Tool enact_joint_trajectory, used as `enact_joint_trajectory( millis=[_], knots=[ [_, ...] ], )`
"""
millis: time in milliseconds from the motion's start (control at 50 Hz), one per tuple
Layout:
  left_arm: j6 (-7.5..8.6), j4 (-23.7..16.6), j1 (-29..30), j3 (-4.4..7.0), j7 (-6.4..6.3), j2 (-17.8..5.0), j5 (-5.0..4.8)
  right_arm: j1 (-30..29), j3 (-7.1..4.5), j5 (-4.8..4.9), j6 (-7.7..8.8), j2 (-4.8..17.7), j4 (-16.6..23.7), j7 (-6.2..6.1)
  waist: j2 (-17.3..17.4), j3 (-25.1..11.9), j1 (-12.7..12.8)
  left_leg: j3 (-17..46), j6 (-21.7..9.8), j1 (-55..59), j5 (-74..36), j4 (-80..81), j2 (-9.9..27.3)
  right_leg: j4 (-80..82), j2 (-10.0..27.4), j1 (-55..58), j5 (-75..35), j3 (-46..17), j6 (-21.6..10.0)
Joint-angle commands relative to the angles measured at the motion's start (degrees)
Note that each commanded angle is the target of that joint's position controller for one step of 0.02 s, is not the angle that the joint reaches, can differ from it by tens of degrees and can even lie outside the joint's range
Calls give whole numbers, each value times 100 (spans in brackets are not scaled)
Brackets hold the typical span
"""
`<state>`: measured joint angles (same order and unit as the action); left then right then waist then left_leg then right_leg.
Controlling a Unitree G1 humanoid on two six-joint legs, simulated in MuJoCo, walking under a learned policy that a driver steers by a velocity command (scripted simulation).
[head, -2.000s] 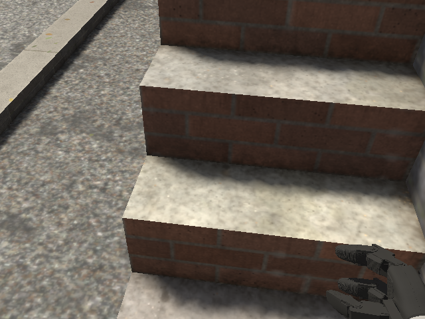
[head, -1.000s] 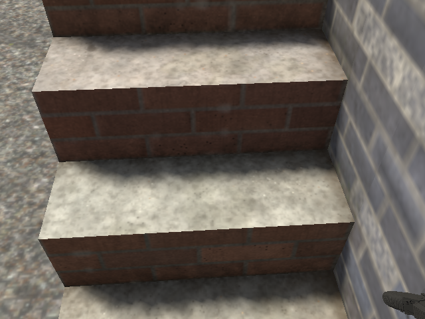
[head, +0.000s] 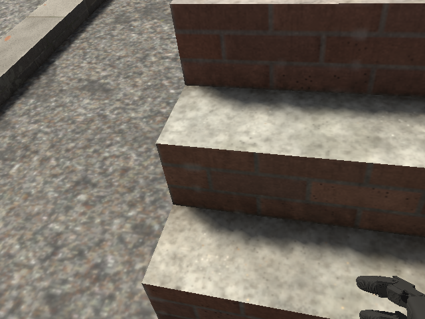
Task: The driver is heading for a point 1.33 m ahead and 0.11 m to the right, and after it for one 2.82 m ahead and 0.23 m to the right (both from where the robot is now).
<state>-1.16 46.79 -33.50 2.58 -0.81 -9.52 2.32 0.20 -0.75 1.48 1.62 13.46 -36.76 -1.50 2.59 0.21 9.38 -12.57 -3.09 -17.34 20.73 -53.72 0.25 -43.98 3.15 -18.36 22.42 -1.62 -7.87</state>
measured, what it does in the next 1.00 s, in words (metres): climbs: left foot, then right foot 0.21 m higher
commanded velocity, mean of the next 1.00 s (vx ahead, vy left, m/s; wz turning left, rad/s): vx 0.50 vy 0.00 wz -0.16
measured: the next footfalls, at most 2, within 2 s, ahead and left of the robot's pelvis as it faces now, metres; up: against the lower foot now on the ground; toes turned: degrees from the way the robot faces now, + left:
left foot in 0.36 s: +0.06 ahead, +0.14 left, +0.00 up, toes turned -12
right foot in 0.72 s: +0.14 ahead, -0.19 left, +0.21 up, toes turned -28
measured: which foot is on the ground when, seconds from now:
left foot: up 0.00-0.34, down 0.36-0.74, up 0.76-1.00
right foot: down 0.00-0.34, up 0.36-0.70, down 0.72-1.00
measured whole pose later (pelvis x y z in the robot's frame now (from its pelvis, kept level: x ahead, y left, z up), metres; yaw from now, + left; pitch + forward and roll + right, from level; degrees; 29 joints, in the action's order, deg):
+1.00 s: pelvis +0.16 -0.02 +0.19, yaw -14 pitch -2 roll -2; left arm -0.1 48.2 -7.4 -0.2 -0.6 -16.9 1.4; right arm 26.2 -2.4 -3.3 -7.3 13.7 -38.2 -4.8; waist -1.8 -3.2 -13.0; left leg -1.8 -3.0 -42.2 11.1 -83.4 -1.0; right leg -47.8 11.1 -16.9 31.8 14.1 6.9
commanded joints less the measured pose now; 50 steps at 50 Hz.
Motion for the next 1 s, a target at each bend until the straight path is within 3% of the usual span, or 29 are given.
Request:
enact_joint_trajectory(
  millis=[20,60,100,220,280,300,340,360,380,400,420,440,480,500,540,600,640,660,680,700,720,740,760,800,820,840,900,940,1000],
  knots=[
    [221,-386,318,-29,160,-841,52,441,235,100,146,-540,789,248,-2479,67,-1118,1657,523,-1722,414,-5753,-867,2395,618,-148,-1988,-3436,-1540],
    [202,-474,934,93,-129,-1156,-252,380,192,-20,229,-153,850,417,-735,626,-1307,2045,597,-2905,204,-5087,-318,3086,1122,-645,2046,-4223,-1417],
    [227,-327,526,69,-344,-964,-166,-293,138,-108,207,-77,774,407,165,657,-897,1719,669,-3428,-2,-4352,-242,3052,1086,135,1963,-4047,-1189],
    [-4,-625,982,88,-645,-697,-192,-279,281,-272,18,-429,452,210,-933,195,-980,820,420,-1113,-594,-907,-314,2923,95,-892,-416,-1430,-632],
    [49,-830,1430,118,-556,-840,86,540,-13,42,-80,-14,108,39,-1766,-185,-1253,835,267,-77,-285,974,-286,2656,501,-511,-1928,-1839,-765],
    [65,-939,1617,61,-539,-683,12,1099,-102,83,-50,40,-120,29,-1599,-249,-1453,875,176,205,-754,2310,-266,1943,401,-402,-2231,-1720,-601],
    [222,-1382,2408,-143,-349,-226,-54,2251,-209,-157,100,84,-648,160,-71,-513,-1805,1498,-206,1879,-1994,4033,241,-1356,-418,-1652,-2285,-664,91],
    [429,-1521,2693,-286,-205,177,24,2496,-137,-211,91,-11,-971,239,704,-340,-1733,1890,-260,2658,-4811,3370,727,-3858,-808,-3429,456,-412,332],
    [659,-1382,1954,-320,-50,489,-122,2411,-68,-620,85,127,-917,182,1013,-799,-1251,2929,-842,3299,-9370,1800,1877,-7328,-1255,-4982,1034,-853,438],
    [690,-1381,816,-309,-28,9,-271,2292,-172,-738,120,767,-668,27,1073,-1878,-871,4221,-1951,3725,-6934,2654,2924,-9214,-883,-5364,1167,-1350,732],
    [595,-1645,1183,-358,-37,-126,-529,1962,-302,-538,148,959,-664,-110,1042,-1197,-745,4428,-2017,3434,-2847,3810,3278,-9130,-131,-6169,1077,-1648,995],
    [514,-1971,2639,-493,-40,-207,-333,2116,-317,-234,55,825,-830,-187,196,-407,-1221,4161,-1550,3299,-441,4060,2682,-9116,40,-6804,913,-1427,964],
    [563,-2255,3878,-652,26,46,-215,2375,-56,-530,71,-52,-1056,-170,-783,579,-1490,3172,-1088,2256,-1348,3939,1838,-9329,-314,-6943,116,-1503,723],
    [602,-2294,3885,-753,135,241,-239,2499,12,-479,104,-224,-1176,-167,-682,714,-1389,2685,-958,1967,-1800,3897,1653,-9109,-338,-6969,-26,-1466,583],
    [649,-2433,4011,-939,277,428,-207,2304,116,-382,141,-248,-1265,-182,-539,768,-1061,1847,-741,537,-2521,4066,1144,-7767,-195,-6015,-643,-913,456],
    [606,-2532,4216,-1060,274,489,-68,2618,43,-214,120,296,-1452,-270,-233,131,-1030,1948,-860,1020,-3303,4089,1247,-7186,374,-5998,-1316,-72,496],
    [646,-2990,5484,-1270,330,788,66,3399,-13,-19,-47,406,-1664,-342,-94,-257,-1385,2107,-924,451,-3548,4576,1291,-5404,688,-4583,-1611,613,517],
    [678,-2963,5458,-1271,352,526,-64,3150,-101,104,-135,798,-1579,-366,128,-635,-1175,1380,-834,-240,-5232,4828,831,-3198,187,-2356,244,1537,530],
    [740,-3097,5578,-1132,300,474,-87,4361,-104,111,-45,779,-1921,-328,399,-1555,-1283,1580,-674,181,-8688,3616,811,-2984,-214,-871,2540,1097,262],
    [820,-2710,4243,-803,288,-259,-114,3862,-216,-192,44,1138,-1720,-255,535,-2315,-578,1731,-492,1084,-10333,2233,841,-1999,-149,-23,1147,898,248],
    [787,-2208,2661,-543,237,-616,-169,2976,-409,-171,142,1550,-1310,-184,539,-3034,177,2103,-259,464,-9655,844,970,-386,311,1785,286,-265,66],
    [581,-1341,1193,-172,149,-1224,-219,2599,-326,-193,210,1117,-1108,-50,-573,-3754,644,1974,174,-1447,-5812,-1333,411,-130,1328,3745,-1170,-1708,-317],
    [553,-571,826,-62,221,-1305,-152,3024,-204,-126,311,263,-1142,46,-2317,-4288,45,2565,448,-3287,-131,-4429,-681,-136,2130,4237,-2540,-3355,-880],
    [439,-435,1940,-281,128,-527,-143,1728,-252,-5,76,51,-146,-58,-1364,-2165,-760,2065,451,-5177,326,-6794,-354,108,1964,2105,-1496,-1982,-53],
    [479,-446,3143,-376,36,-204,-136,1966,-119,-210,-194,-185,75,-104,-901,-825,-1576,2028,382,-4969,379,-6631,-35,507,1927,500,-1096,-1310,402],
    [502,-549,4069,-397,-64,30,-90,2526,-112,-491,-453,-27,78,-87,-610,-343,-2265,2053,261,-4018,-251,-6513,86,710,1887,-847,-751,-801,619],
    [452,-1074,5264,-376,43,-373,-108,4510,-240,-440,-969,363,-432,-176,-445,93,-3563,1237,285,-1414,-1004,-5634,-176,1479,1360,-2951,-554,1061,1076],
    [419,-1200,5721,-352,47,-771,-79,4897,-410,-485,-1094,704,-553,-470,-1075,-133,-3841,1478,329,-831,-1264,-4894,-18,1482,1654,-2607,-1560,1238,1037],
    [376,-1175,5464,-387,23,-784,-110,5378,-441,-475,-1013,453,-770,-372,-914,-305,-3642,1461,-565,-130,-924,367,463,-246,1309,-959,-2149,1611,660]
  ],
)
Velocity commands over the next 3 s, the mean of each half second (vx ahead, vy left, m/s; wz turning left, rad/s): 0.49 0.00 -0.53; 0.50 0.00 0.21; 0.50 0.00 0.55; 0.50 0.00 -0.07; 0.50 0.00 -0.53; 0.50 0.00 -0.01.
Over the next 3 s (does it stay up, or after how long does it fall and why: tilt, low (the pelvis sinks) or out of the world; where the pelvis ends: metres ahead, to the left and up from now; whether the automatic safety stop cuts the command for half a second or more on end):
stays up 0.50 0.00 0.43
